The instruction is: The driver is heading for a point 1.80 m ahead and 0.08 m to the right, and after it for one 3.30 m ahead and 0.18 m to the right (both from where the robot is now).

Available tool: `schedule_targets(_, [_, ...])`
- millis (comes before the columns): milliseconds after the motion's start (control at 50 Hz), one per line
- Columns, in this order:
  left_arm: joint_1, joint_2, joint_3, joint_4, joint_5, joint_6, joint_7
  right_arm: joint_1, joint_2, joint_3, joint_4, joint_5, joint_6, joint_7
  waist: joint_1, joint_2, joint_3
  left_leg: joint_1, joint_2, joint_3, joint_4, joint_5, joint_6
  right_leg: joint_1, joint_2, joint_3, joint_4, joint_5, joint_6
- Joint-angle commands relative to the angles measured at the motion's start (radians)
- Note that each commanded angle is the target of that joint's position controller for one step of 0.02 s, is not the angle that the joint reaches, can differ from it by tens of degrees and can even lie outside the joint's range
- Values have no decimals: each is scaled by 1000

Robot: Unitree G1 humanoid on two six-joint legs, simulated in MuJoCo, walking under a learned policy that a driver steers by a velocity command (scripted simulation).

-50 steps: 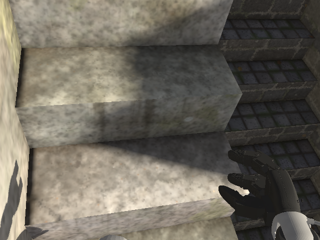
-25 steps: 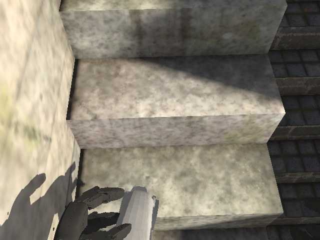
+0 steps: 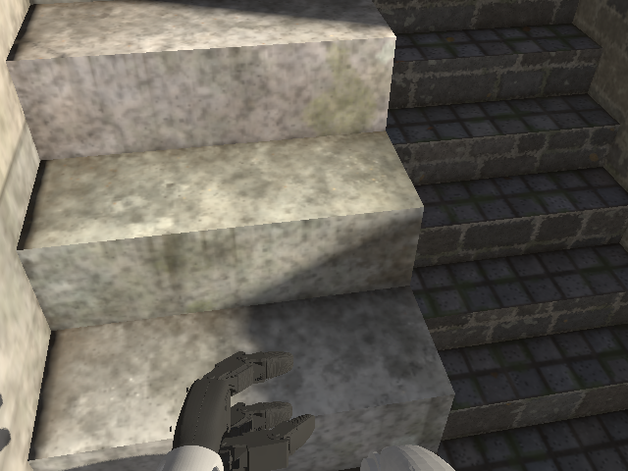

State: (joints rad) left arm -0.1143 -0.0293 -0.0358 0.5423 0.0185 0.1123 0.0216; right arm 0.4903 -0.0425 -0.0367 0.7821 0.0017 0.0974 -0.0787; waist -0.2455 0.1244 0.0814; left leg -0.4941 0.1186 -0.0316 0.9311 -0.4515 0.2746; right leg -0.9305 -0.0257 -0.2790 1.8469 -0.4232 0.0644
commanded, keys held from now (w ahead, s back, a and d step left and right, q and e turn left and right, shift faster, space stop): w+shift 0.36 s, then w+e+shift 0.22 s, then e+shift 0.42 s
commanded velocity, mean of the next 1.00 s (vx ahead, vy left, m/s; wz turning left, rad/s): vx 0.60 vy -0.20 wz -0.32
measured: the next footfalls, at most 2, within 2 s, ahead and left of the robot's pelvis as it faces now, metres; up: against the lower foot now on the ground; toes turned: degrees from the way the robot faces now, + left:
right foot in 0.20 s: -0.22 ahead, -0.13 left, -0.22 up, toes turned +1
left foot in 0.40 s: -0.52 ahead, +0.12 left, -0.47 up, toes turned +20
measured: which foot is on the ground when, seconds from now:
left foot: down 0.00-0.10, up 0.12-0.38, down 0.40-0.56, up 0.58-0.88, down 0.90-0.94, up 0.96-1.00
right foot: up 0.00-0.18, down 0.20-0.34, up 0.36-0.62, down 0.64-0.80, up 0.82-0.96, down 0.98-1.00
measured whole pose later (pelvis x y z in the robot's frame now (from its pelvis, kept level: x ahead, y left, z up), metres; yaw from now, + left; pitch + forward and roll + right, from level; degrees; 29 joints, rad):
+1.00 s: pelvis -0.89 +0.04 -0.78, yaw -1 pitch +3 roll -11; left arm 0.33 0.25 0.03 0.49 0.11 0.06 0.00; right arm 0.02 -0.34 -0.03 0.56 0.05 0.23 -0.03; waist 0.28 0.03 0.06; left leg -0.72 -0.08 -0.03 1.84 -0.28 -0.21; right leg -1.04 0.25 -0.07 1.42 -0.81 -0.18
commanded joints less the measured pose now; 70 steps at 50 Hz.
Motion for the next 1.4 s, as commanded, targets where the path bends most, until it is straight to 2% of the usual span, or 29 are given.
schedule_targets(20, [284,163,88,13,-17,35,-3,-933,-118,54,-385,14,-75,-8,517,47,31,-1015,-54,104,-548,-104,-114,717,28,143,307,289,46])
schedule_targets(100, [640,267,57,167,-62,-1,-3,-1010,-102,32,-507,-19,-75,-83,504,-42,168,-876,-180,164,-417,-31,-398,884,-16,2,-1008,183,-83])
schedule_targets(140, [397,111,21,209,-51,-37,-39,-507,-2,17,-334,43,-46,-79,273,-539,55,-304,-279,193,769,-179,-234,483,-136,103,-1497,750,-247])
schedule_targets(180, [-19,110,-27,100,31,-66,-44,-64,10,-5,-308,21,-44,-83,-94,-326,-242,-116,-388,-90,1430,-132,-248,411,-117,220,-1568,768,-193])
schedule_targets(240, [-74,408,41,-61,162,-181,-6,-235,-121,3,-419,-10,-13,-33,-102,37,-226,-389,-346,-83,1360,182,-361,555,-192,397,-1125,914,-81])
schedule_targets(280, [-172,468,98,-131,9,-244,53,-438,-444,-94,-425,-46,20,-47,89,-59,-261,-55,-144,-61,966,511,-382,352,-418,721,-1456,230,-284])
schedule_targets(420, [557,160,56,-60,68,21,-87,-316,-262,-17,-124,-97,-23,1,465,18,-1,423,4,161,-948,1217,-306,154,330,240,384,-367,-155])
schedule_targets(580, [933,369,116,-15,7,141,-127,-734,-520,-135,-180,-51,-164,-76,852,191,-263,550,346,192,-650,767,-320,424,-144,392,-441,-166,-180])
schedule_targets(620, [736,352,131,71,-46,93,-93,-595,-289,-70,-164,-20,-115,-52,611,-107,-92,778,79,311,-535,491,-298,213,132,111,-980,-397,-313])
schedule_targets(640, [179,364,121,-111,-20,84,-80,-458,-244,-20,-222,181,-64,-69,465,-410,213,638,-24,220,-98,566,-226,-70,118,120,-1064,87,-407])
schedule_targets(700, [288,468,115,-117,83,-89,-41,-380,-149,20,-446,-31,-73,41,243,-352,-145,130,-151,-116,365,-183,-269,295,-73,1101,-1123,595,-504])
schedule_targets(760, [-23,322,87,-198,103,-77,23,71,-262,14,-248,-41,-40,41,-9,-236,-115,725,-222,58,-562,288,-106,-210,254,492,-909,91,-93])
schedule_targets(880, [622,220,125,-27,23,38,109,-694,-266,37,-322,-76,39,63,566,151,-82,398,-1,186,-799,1450,-476,-161,576,209,367,-164,1])
schedule_targets(940, [1594,627,254,137,57,-106,173,-1082,-599,-134,-524,125,-22,-48,1138,198,-74,-617,-389,617,527,3181,-1321,1359,276,-156,-684,-82,-478])
schedule_targets(960, [796,549,229,136,-24,-119,175,-672,-326,-68,-413,181,-66,-99,649,-1062,-372,-406,-253,-34,1589,-354,-712,961,12,518,-1164,585,-470])
schedule_targets(980, [578,-71,-162,-40,217,-2,-196,-650,-391,18,-285,109,251,73,672,-203,19,-475,-203,-746,2074,142,-242,-469,96,733,-1017,-212,-199])
schedule_targets(1000, [207,39,-118,-74,135,-3,-238,-294,-374,-10,-121,-39,245,173,296,-518,-52,-339,20,-876,1906,-122,-327,-825,-140,1347,-769,296,-440])
schedule_targets(1040, [-209,491,30,-247,16,-40,-189,342,-639,-40,-65,73,35,158,22,163,-491,-36,-187,-592,1406,-231,-279,-698,38,834,-801,-119,-217])
schedule_targets(1080, [-315,632,109,-405,-113,-152,60,658,-463,-86,227,59,-76,164,-68,107,-532,90,-461,185,1556,71,-463,-496,202,174,-894,-212,25])
schedule_targets(1100, [-394,511,87,-516,-47,-134,81,917,-471,-121,374,76,-67,130,-59,-115,-515,338,-473,166,1676,-115,-428,-733,198,-140,-724,59,217])
schedule_targets(1160, [-104,220,-47,-665,-74,11,-57,465,-574,-105,357,-116,103,214,320,-226,-111,-257,17,-343,642,405,-126,-660,-48,268,-156,-2,280])
schedule_targets(1220, [585,230,3,-460,-82,65,-104,76,-445,-8,269,-7,83,262,613,70,-15,-6,-112,-255,13,451,24,-898,-10,129,883,-271,482])
schedule_targets(1240, [676,172,-21,-402,-204,103,-97,-559,-703,-47,29,-98,73,270,801,350,91,-758,-203,-431,-57,182,43,-690,207,238,1627,127,249])
schedule_targets(1260, [190,173,74,-240,-25,112,37,-850,-814,-82,-239,95,-78,89,575,760,-282,-921,338,-786,-834,-611,-27,114,188,561,1746,-68,153])
schedule_targets(1280, [200,656,129,-301,-275,42,-52,-821,-647,5,-430,-72,-74,188,345,-116,-192,-791,-213,-560,-75,-86,-196,-185,119,510,1496,275,316])
schedule_targets(1300, [361,688,178,-146,-230,3,-93,-483,-541,-7,-422,-44,-101,171,255,-110,-362,-350,-249,-414,44,-8,-263,-17,97,497,798,248,222])
schedule_targets(1320, [-91,463,60,-228,41,18,-22,-69,-345,-3,-161,111,-72,0,-26,167,-323,131,-133,-507,-303,-195,-244,214,6,378,-247,-393,108])
schedule_targets(1360, [460,310,30,-39,72,-11,-225,-176,-791,-115,-484,-105,-22,-5,221,-248,-63,-747,-347,-249,270,-576,-527,537,143,111,-352,369,-20])
schedule_targets(1400, [327,340,-35,46,173,110,-317,-239,-513,-36,-611,-75,-44,13,20,-292,-59,-889,-422,-195,686,-630,-568,673,-189,452,-1149,965,-155])
Over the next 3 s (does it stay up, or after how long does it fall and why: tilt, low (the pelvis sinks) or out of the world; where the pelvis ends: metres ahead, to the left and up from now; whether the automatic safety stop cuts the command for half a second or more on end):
falls after 2.20 s (tilt)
